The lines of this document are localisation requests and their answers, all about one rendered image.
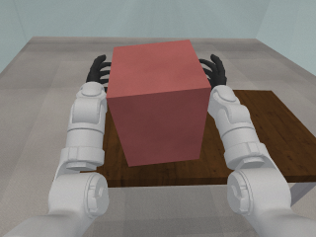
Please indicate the robot right upper arm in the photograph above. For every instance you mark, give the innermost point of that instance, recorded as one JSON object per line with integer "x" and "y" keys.
{"x": 262, "y": 196}

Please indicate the carton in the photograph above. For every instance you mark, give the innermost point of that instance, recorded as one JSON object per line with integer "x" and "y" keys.
{"x": 158, "y": 96}

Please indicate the table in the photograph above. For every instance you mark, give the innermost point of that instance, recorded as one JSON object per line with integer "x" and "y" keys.
{"x": 289, "y": 143}

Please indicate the right robot hand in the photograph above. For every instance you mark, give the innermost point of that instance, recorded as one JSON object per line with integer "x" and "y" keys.
{"x": 217, "y": 72}

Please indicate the left robot hand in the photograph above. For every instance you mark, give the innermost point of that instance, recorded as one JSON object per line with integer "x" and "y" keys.
{"x": 95, "y": 73}

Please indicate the robot right forearm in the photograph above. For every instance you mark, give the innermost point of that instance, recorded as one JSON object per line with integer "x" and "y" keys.
{"x": 243, "y": 149}

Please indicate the robot left upper arm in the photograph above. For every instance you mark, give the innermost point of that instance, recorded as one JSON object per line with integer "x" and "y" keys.
{"x": 75, "y": 201}

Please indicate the robot left forearm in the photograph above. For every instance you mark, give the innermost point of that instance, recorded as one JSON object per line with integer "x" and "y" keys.
{"x": 85, "y": 132}

